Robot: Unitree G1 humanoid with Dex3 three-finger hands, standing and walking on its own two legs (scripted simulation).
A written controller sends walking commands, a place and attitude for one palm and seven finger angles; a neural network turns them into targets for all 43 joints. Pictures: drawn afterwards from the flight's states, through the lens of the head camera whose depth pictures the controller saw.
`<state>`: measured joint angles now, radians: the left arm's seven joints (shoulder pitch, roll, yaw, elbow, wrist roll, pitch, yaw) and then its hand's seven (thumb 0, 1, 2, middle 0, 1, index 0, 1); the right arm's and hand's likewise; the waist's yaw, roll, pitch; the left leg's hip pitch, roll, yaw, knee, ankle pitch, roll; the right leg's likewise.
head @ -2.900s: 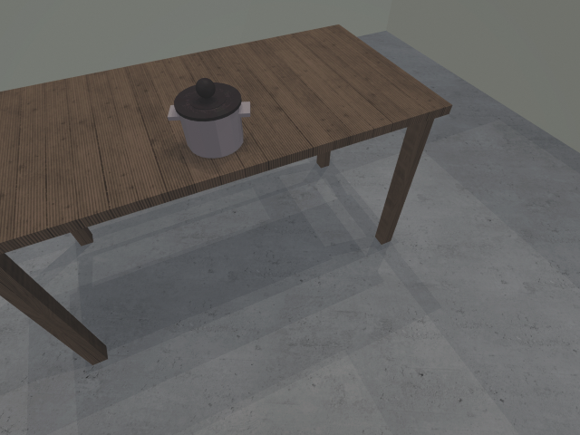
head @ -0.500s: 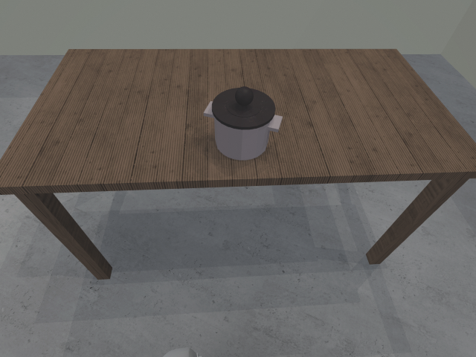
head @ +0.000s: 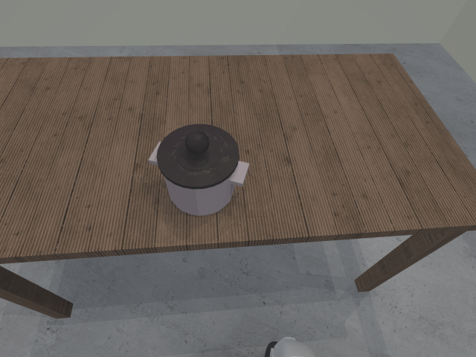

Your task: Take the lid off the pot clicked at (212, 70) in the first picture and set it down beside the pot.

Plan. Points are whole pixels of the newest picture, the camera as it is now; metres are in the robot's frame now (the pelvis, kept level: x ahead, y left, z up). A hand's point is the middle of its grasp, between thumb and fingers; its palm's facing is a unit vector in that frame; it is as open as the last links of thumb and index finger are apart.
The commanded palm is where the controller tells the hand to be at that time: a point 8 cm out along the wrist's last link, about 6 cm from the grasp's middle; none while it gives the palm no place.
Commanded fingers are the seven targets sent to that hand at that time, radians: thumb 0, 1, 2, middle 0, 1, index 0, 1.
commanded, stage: come to a stop and stand still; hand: left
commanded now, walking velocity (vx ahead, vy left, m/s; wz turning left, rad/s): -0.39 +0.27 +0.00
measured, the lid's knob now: (197, 142) +0.46 +0.09 +0.07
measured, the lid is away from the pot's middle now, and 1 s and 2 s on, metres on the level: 0.00 0.00 0.00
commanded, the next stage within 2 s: look again from close up in 1.12 s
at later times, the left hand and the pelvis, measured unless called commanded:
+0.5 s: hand out of the picture +0.05 +0.27 -0.17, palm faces +0.08 -0.95 -0.30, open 7.4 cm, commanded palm none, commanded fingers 0.00 0.90 0.90 -0.20 -0.30 -0.20 -0.30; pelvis -0.02 +0.04 -0.02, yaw +0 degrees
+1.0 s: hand out of the picture -0.03 +0.26 -0.16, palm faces +0.00 -0.98 -0.19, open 7.3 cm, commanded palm none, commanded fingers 0.00 0.90 0.90 -0.20 -0.30 -0.20 -0.30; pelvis -0.04 +0.09 +0.01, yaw -1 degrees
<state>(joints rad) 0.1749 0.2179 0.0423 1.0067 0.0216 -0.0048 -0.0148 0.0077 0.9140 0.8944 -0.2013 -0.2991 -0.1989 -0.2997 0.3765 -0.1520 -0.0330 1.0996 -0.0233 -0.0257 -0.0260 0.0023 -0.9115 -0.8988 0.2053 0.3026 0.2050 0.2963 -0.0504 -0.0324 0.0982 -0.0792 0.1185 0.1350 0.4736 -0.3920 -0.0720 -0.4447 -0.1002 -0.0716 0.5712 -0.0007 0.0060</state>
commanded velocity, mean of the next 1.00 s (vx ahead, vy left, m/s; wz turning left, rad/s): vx -0.05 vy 0.05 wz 0.00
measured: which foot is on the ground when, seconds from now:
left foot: down 0.00-0.02, up 0.04-0.38, down 0.40-1.00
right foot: down 0.00-0.40, up 0.42-0.62, down 0.64-1.00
